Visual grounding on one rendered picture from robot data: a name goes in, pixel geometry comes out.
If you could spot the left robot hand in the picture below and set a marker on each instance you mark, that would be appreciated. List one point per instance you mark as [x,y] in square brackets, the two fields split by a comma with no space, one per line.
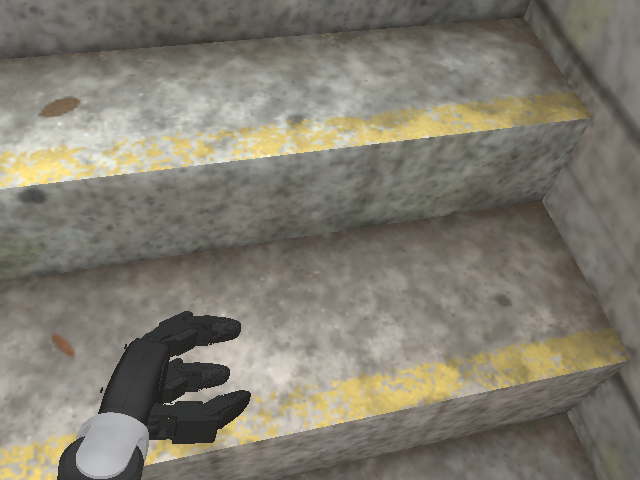
[144,380]

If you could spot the left robot forearm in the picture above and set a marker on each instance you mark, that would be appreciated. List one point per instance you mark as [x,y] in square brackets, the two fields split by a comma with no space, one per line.
[109,446]

